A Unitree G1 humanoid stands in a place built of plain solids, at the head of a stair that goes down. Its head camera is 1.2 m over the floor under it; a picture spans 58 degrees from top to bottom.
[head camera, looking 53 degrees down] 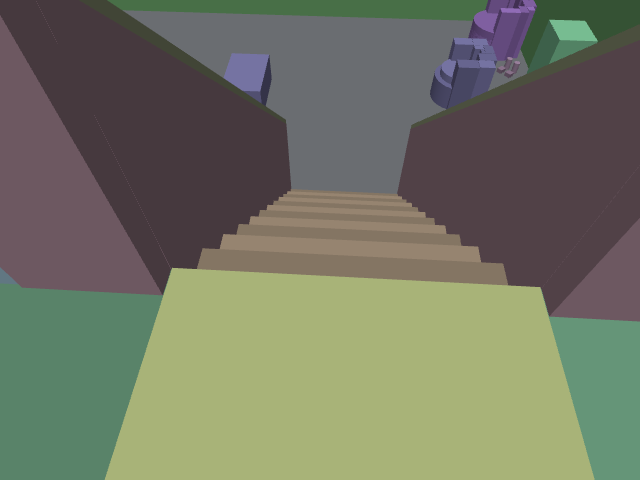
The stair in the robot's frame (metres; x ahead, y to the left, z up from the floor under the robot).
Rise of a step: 0.21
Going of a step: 0.24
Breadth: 1.20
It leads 4 degrees to the right of straight ahead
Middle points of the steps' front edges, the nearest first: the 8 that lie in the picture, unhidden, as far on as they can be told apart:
0.75 -0.11 0.00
0.99 -0.12 -0.21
1.22 -0.14 -0.42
1.46 -0.15 -0.64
1.70 -0.17 -0.85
1.93 -0.18 -1.06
2.17 -0.20 -1.28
2.40 -0.21 -1.49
